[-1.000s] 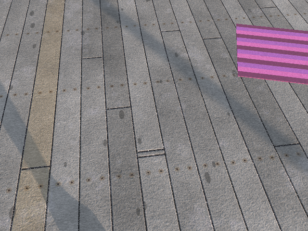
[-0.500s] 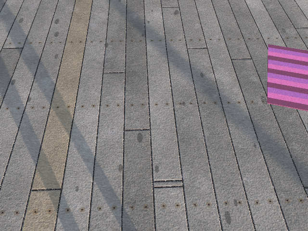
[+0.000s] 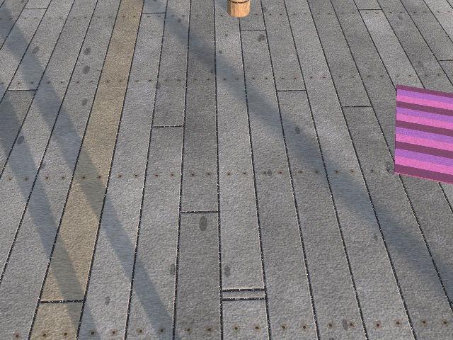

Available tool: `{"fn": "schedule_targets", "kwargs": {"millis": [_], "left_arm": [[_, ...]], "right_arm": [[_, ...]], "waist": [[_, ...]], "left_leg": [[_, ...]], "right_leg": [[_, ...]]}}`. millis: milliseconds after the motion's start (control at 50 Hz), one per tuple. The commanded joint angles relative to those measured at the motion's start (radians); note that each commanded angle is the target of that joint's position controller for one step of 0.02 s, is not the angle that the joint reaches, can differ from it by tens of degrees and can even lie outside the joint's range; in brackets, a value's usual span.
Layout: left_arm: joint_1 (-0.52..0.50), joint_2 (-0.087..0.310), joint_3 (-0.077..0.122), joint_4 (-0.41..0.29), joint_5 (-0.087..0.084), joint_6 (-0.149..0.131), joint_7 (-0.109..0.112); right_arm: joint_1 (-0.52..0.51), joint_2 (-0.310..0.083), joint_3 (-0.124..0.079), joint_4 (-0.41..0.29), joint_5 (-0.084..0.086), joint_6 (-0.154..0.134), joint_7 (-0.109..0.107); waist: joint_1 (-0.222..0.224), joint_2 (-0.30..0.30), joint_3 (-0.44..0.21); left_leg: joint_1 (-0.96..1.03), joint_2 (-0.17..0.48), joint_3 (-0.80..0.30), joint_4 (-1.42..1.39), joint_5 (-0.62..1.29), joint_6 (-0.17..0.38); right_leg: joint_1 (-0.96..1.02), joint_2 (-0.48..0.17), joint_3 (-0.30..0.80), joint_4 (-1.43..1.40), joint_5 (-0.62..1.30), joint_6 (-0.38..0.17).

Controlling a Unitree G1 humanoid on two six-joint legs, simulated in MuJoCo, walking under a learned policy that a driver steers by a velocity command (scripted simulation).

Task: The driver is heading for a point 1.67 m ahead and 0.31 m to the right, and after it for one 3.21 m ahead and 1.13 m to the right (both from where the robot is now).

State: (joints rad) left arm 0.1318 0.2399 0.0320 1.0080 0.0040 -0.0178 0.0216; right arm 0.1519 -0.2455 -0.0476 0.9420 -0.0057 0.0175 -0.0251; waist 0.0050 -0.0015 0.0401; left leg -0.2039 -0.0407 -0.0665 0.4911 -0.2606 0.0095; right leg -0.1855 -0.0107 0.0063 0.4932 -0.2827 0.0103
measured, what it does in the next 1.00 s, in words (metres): walks ahead: right foot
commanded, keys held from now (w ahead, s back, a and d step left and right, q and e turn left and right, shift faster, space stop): no key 0.12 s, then w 0.88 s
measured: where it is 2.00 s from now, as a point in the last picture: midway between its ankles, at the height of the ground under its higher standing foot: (240, 232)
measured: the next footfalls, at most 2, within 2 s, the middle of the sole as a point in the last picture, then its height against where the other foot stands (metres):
right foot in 0.80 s outside the picture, level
left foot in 1.36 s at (204, 272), level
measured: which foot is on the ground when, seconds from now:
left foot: down 0.00-0.80, up 0.82-1.00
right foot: down 0.00-0.38, up 0.40-0.78, down 0.80-1.00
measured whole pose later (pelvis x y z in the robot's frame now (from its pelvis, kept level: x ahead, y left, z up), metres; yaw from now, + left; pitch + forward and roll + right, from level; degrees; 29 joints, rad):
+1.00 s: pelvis +0.34 -0.05 +0.00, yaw +0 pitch +0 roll -1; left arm 0.22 0.25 0.05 0.97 0.01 -0.10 -0.04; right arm 0.24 -0.27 -0.05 0.96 0.02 -0.09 -0.02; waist 0.02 0.03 0.04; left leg -0.50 0.09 -0.04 1.15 -0.30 0.06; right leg -0.24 0.07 -0.07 0.38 -0.14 -0.07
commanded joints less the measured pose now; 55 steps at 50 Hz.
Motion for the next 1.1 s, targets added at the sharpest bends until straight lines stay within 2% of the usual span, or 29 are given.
{"fn": "schedule_targets", "kwargs": {"millis": [20,120,160,220,300,340,360,380,400,420,440,460,480,500,540,620,700,760,800,820,840,860,880,900,920,960,1020,1040,1100], "left_arm": [[0.000,0.122,0.022,-0.020,0.000,-0.006,0.003],[0.005,0.118,0.018,0.006,0.001,-0.001,0.006],[0.032,0.115,0.019,0.027,-0.004,0.004,0.008],[0.043,0.147,0.028,0.018,-0.017,-0.005,0.014],[0.134,0.201,0.049,0.038,-0.032,-0.044,0.008],[0.095,0.189,0.047,0.017,-0.031,-0.050,0.000],[0.035,0.179,0.043,-0.007,-0.035,-0.049,-0.006],[-0.020,0.149,0.033,-0.036,-0.035,-0.050,-0.010],[-0.058,0.086,0.018,-0.071,-0.032,-0.062,-0.012],[-0.077,0.100,0.021,-0.102,-0.032,-0.082,-0.009],[-0.063,0.138,0.032,-0.097,-0.043,-0.093,-0.015],[-0.032,0.129,0.029,-0.080,-0.042,-0.104,-0.027],[-0.007,0.109,0.030,-0.077,-0.049,-0.105,-0.031],[-0.033,0.118,0.034,-0.080,-0.041,-0.104,-0.032],[-0.060,0.092,0.031,-0.093,-0.033,-0.097,-0.043],[-0.199,0.032,0.004,-0.156,-0.023,-0.086,-0.051],[-0.275,0.077,0.007,-0.204,-0.037,-0.080,-0.058],[-0.176,0.137,0.034,-0.196,-0.034,-0.082,-0.061],[0.103,0.197,0.074,-0.116,-0.036,-0.072,-0.051],[0.266,0.267,0.091,-0.084,-0.025,-0.065,-0.041],[0.306,0.297,0.090,-0.062,-0.013,-0.066,-0.055],[0.242,0.201,0.063,-0.072,-0.022,-0.074,-0.059],[0.142,0.163,0.051,-0.092,-0.023,-0.084,-0.058],[0.060,0.144,0.043,-0.110,-0.014,-0.092,-0.061],[0.037,0.126,0.038,-0.111,0.002,-0.099,-0.068],[0.005,0.104,0.030,-0.105,0.009,-0.101,-0.070],[0.069,0.107,0.027,-0.081,-0.003,-0.107,-0.055],[0.080,0.155,0.037,-0.077,0.000,-0.104,-0.045],[0.133,0.159,0.039,-0.068,-0.001,-0.094,-0.025]], "right_arm": [[-0.009,-0.107,-0.019,-0.019,0.001,-0.010,-0.006],[-0.011,-0.108,-0.016,0.019,0.002,-0.011,-0.009],[0.008,-0.101,-0.015,0.044,0.007,-0.009,-0.010],[0.003,-0.099,-0.016,0.038,0.018,-0.025,-0.011],[-0.020,-0.054,-0.008,0.024,0.034,-0.088,0.013],[0.022,-0.056,-0.012,0.039,0.034,-0.102,0.023],[0.101,-0.053,-0.014,0.070,0.037,-0.105,0.025],[0.197,-0.085,-0.026,0.107,0.034,-0.106,0.024],[0.314,-0.173,-0.053,0.145,0.037,-0.107,0.021],[0.393,-0.234,-0.064,0.153,0.029,-0.117,0.034],[0.343,-0.155,-0.038,0.139,0.012,-0.129,0.037],[0.309,-0.103,-0.023,0.116,0.009,-0.136,0.042],[0.285,-0.127,-0.025,0.112,0.013,-0.137,0.044],[0.265,-0.100,-0.013,0.101,0.017,-0.133,0.045],[0.272,-0.069,0.002,0.100,0.011,-0.117,0.036],[0.275,-0.137,-0.006,0.083,0.004,-0.099,0.006],[0.333,-0.148,-0.015,0.106,0.023,-0.104,0.003],[0.294,-0.168,-0.028,0.097,0.022,-0.094,0.004],[0.274,-0.153,-0.023,0.081,0.009,-0.076,0.003],[0.305,-0.107,-0.005,0.058,-0.013,-0.074,0.005],[0.437,0.048,0.032,0.062,0.008,-0.096,0.018],[0.338,-0.066,0.008,0.058,0.036,-0.121,0.023],[0.231,-0.125,-0.009,0.019,0.058,-0.138,0.024],[0.175,-0.132,-0.012,0.010,0.050,-0.143,0.015],[0.165,-0.128,-0.021,0.013,0.026,-0.143,0.009],[0.217,-0.083,-0.022,0.014,0.030,-0.117,0.006],[0.131,-0.086,-0.028,-0.013,0.018,-0.094,0.001],[0.090,-0.075,-0.027,-0.038,0.014,-0.095,0.001],[-0.013,-0.079,-0.027,-0.069,0.008,-0.101,0.009]], "waist": [[0.003,0.004,-0.058],[0.003,0.000,-0.046],[0.004,-0.008,-0.048],[0.008,-0.049,0.063],[0.019,-0.165,0.113],[-0.020,-0.150,0.100],[-0.066,-0.135,0.091],[-0.104,-0.059,0.069],[-0.128,0.177,0.044],[-0.156,0.312,0.027],[-0.110,0.175,0.040],[-0.086,0.102,0.033],[-0.052,0.108,0.019],[-0.052,0.060,0.033],[-0.049,0.084,0.043],[-0.070,0.086,0.083],[-0.072,0.115,0.116],[0.012,0.123,0.027],[0.148,0.116,-0.150],[0.177,-0.030,-0.282],[0.088,-0.324,-0.434],[0.111,-0.210,-0.308],[0.090,-0.148,-0.151],[0.056,-0.035,-0.087],[0.031,-0.036,-0.054],[-0.031,-0.088,-0.069],[-0.021,-0.034,-0.004],[-0.024,-0.055,0.008],[0.006,-0.023,0.020]], "left_leg": [[0.038,0.058,-0.046,-0.061,0.255,0.028],[0.037,0.057,-0.041,-0.070,0.233,0.025],[0.021,0.026,-0.013,-0.064,-0.021,0.032],[-0.118,0.009,0.007,-0.016,-0.357,0.055],[-0.254,0.021,0.073,0.176,-0.174,0.056],[-0.133,0.036,0.076,0.125,-0.152,0.083],[0.010,0.031,0.078,0.021,-0.136,0.096],[0.168,0.066,-0.008,-0.065,-0.097,0.109],[0.298,0.201,-0.285,-0.199,-0.237,0.183],[0.397,0.383,-0.611,-0.310,-0.181,0.288],[0.411,0.404,-0.599,-0.277,-0.098,0.290],[0.407,0.352,-0.458,-0.238,0.122,0.236],[0.423,0.356,-0.407,-0.251,0.113,0.231],[0.388,0.340,-0.351,-0.277,0.157,0.215],[0.320,0.286,-0.221,-0.312,0.284,0.193],[0.148,0.226,-0.074,-0.375,0.303,0.180],[0.147,0.260,-0.046,-0.415,0.285,0.163],[0.262,0.289,-0.009,-0.270,0.643,0.124],[0.184,0.223,0.052,0.074,0.822,0.077],[-0.052,0.158,0.078,0.405,0.470,0.051],[-0.356,-0.031,0.012,0.736,-0.273,0.005],[-0.464,0.017,-0.079,0.860,-0.289,0.030],[-0.525,0.068,-0.049,0.873,-0.196,0.053],[-0.468,0.122,-0.031,0.825,-0.098,0.062],[-0.391,0.155,-0.029,0.766,-0.052,0.064],[-0.320,0.190,-0.029,0.704,-0.008,0.058],[-0.381,0.210,-0.006,0.590,0.035,0.035],[-0.443,0.212,-0.005,0.517,0.094,0.018],[-0.489,0.205,0.003,0.340,0.253,-0.008]], "right_leg": [[0.008,-0.043,0.037,-0.076,0.217,-0.026],[0.007,-0.035,0.032,-0.087,0.192,-0.025],[-0.003,-0.013,0.018,-0.097,-0.056,-0.037],[-0.084,-0.065,0.127,-0.138,-0.438,-0.106],[-0.013,-0.274,0.422,-0.280,-0.513,-0.227],[-0.091,-0.269,0.393,-0.267,-0.419,-0.214],[-0.173,-0.218,0.311,-0.226,-0.357,-0.179],[-0.268,-0.137,0.194,-0.098,-0.212,-0.132],[-0.427,0.013,-0.012,0.199,-0.121,-0.054],[-0.591,0.056,-0.017,0.463,-0.248,-0.030],[-0.680,0.005,0.061,0.632,-0.273,-0.051],[-0.671,-0.023,0.087,0.677,-0.200,-0.073],[-0.717,-0.058,0.058,0.678,-0.123,-0.081],[-0.717,-0.093,0.053,0.655,-0.062,-0.082],[-0.648,-0.107,0.016,0.562,0.010,-0.054],[-0.491,-0.063,-0.053,0.237,0.200,-0.006],[-0.372,-0.029,-0.056,0.073,0.300,-0.033],[-0.243,0.003,-0.054,0.048,0.257,-0.086],[0.115,0.035,-0.073,0.063,0.213,-0.135],[0.409,-0.172,0.184,0.068,0.118,-0.195],[0.625,-0.381,0.710,-0.147,-0.211,-0.352],[0.524,-0.347,0.758,-0.254,-0.319,-0.304],[0.369,-0.325,0.600,-0.265,-0.250,-0.262],[0.209,-0.285,0.470,-0.286,-0.095,-0.238],[0.080,-0.247,0.344,-0.272,0.152,-0.217],[-0.008,-0.216,0.285,-0.345,0.080,-0.238],[-0.056,-0.188,0.195,-0.395,0.135,-0.244],[-0.036,-0.213,0.215,-0.413,0.121,-0.258],[0.006,-0.196,0.157,-0.420,0.179,-0.243]]}}
Keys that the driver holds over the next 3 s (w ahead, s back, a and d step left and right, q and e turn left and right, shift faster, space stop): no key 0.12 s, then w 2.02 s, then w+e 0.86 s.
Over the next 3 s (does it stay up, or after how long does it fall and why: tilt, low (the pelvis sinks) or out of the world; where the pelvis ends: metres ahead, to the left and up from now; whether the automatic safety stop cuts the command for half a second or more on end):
stays up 1.44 -0.10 -0.02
